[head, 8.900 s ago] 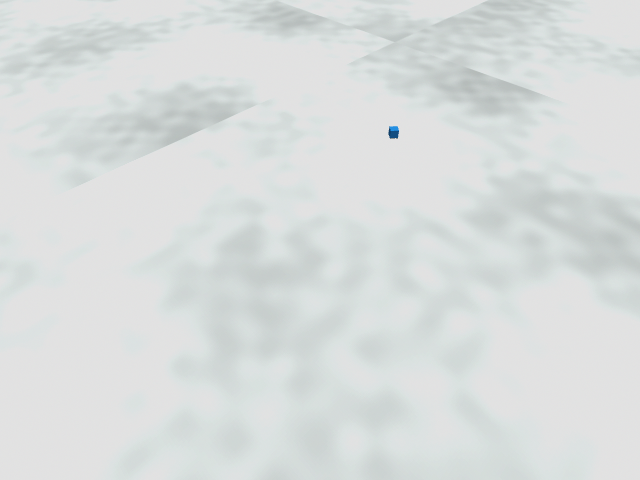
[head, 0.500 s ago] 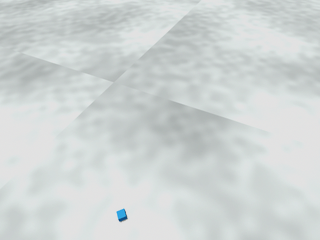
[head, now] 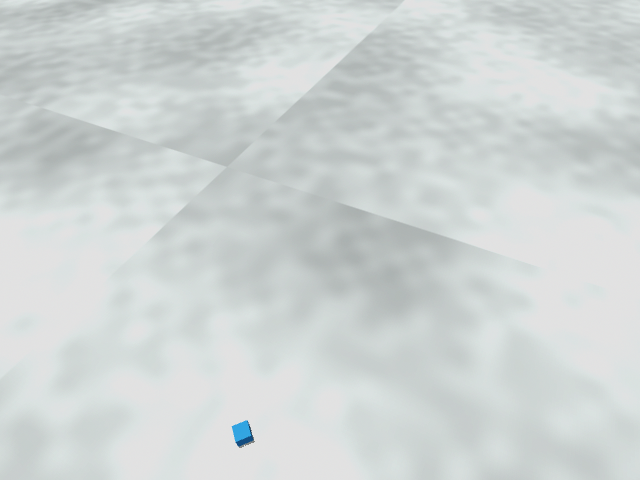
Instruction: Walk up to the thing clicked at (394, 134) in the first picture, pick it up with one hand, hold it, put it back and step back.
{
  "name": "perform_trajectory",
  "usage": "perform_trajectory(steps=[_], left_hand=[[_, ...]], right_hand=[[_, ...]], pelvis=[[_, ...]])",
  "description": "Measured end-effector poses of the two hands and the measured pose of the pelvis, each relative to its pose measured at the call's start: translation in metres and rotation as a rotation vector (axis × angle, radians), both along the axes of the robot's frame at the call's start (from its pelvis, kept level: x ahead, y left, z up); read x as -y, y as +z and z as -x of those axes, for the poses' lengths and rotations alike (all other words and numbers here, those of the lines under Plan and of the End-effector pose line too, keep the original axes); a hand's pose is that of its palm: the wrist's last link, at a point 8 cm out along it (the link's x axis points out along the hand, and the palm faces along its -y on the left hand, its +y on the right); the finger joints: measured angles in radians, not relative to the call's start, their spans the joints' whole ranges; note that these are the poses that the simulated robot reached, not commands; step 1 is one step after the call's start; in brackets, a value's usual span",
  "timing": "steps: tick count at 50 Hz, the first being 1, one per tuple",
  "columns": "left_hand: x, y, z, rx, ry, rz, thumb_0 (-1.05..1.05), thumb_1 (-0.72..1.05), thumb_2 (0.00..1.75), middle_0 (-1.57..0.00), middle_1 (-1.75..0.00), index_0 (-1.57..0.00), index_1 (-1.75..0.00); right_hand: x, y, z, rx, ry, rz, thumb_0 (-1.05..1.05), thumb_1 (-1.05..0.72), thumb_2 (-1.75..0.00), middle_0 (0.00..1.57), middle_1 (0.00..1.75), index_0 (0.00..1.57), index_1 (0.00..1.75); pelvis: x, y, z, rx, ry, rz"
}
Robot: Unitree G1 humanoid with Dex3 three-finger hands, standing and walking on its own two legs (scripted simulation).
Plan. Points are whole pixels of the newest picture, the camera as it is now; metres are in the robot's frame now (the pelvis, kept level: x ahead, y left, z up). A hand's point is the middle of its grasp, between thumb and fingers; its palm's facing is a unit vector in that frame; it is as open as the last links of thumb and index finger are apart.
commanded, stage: stand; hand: left
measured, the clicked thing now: (242, 433) +0.42 +0.26 -0.76
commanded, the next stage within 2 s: walk up in 0.54 s
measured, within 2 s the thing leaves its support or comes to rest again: neither
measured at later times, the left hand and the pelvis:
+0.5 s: hand out of the picture +0.07 +0.26 -0.16, palm faces -0.03 -0.94 -0.35, open 7.4 cm; pelvis +0.00 +0.00 +0.00, yaw +0 degrees
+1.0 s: hand out of the picture +0.06 +0.31 -0.19, palm faces -0.03 -0.93 -0.37, open 7.4 cm; pelvis -0.10 +0.04 -0.03, yaw +0 degrees
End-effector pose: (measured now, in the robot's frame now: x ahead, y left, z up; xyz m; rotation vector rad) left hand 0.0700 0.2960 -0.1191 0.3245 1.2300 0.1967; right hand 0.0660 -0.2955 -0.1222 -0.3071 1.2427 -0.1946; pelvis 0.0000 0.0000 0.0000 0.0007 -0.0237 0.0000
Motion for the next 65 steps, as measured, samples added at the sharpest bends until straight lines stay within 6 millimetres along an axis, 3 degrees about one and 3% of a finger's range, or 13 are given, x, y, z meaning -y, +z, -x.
perform_trajectory(steps=[27,36,42,47,51,56,65], left_hand=[[-0.003,-0.001,0.008,-0.012,0.000,0.001,0.01,0.90,0.90,-0.20,-0.30,-0.21,-0.30],[-0.019,-0.006,0.011,0.024,0.023,-0.025,0.01,0.90,0.90,-0.20,-0.30,-0.21,-0.30],[-0.037,-0.017,0.015,0.054,-0.027,-0.036,0.01,0.90,0.90,-0.20,-0.30,-0.21,-0.30],[-0.055,-0.033,0.012,0.107,-0.044,-0.030,0.01,0.90,0.90,-0.20,-0.30,-0.21,-0.30],[-0.054,-0.030,0.027,0.092,-0.042,-0.020,0.01,0.90,0.90,-0.20,-0.30,-0.20,-0.30],[-0.050,-0.027,0.062,0.035,-0.060,-0.015,0.01,0.90,0.90,-0.20,-0.30,-0.20,-0.30],[-0.027,-0.021,0.121,0.026,-0.084,-0.050,0.01,0.90,0.90,-0.20,-0.30,-0.21,-0.30]], right_hand=[[-0.002,0.001,0.008,-0.008,-0.007,0.002,0.00,-0.90,-0.90,0.21,0.30,0.21,0.30],[0.007,-0.004,0.015,-0.006,-0.019,0.033,0.00,-0.90,-0.90,0.21,0.30,0.21,0.30],[0.004,-0.004,0.038,0.010,-0.025,0.073,0.00,-0.90,-0.90,0.21,0.30,0.21,0.30],[-0.011,-0.007,0.083,-0.027,-0.017,0.115,0.00,-0.90,-0.90,0.21,0.30,0.21,0.30],[-0.022,0.001,0.117,-0.078,-0.034,0.111,0.00,-0.90,-0.90,0.21,0.30,0.21,0.30],[-0.023,0.004,0.136,-0.046,-0.046,0.112,0.00,-0.90,-0.90,0.21,0.30,0.21,0.30],[0.004,-0.019,0.159,0.050,-0.057,0.078,0.00,-0.90,-0.90,0.21,0.30,0.21,0.30]], pelvis=[[-0.002,0.000,0.003,0.005,-0.005,0.001],[-0.005,-0.011,0.035,-0.003,-0.001,0.005],[-0.024,-0.022,0.064,0.001,-0.005,-0.003],[-0.041,-0.036,0.087,0.001,0.001,0.000],[-0.042,-0.026,0.101,-0.005,-0.005,0.017],[-0.041,-0.020,0.120,-0.013,-0.032,0.024],[-0.020,-0.032,0.167,0.012,-0.062,0.031]])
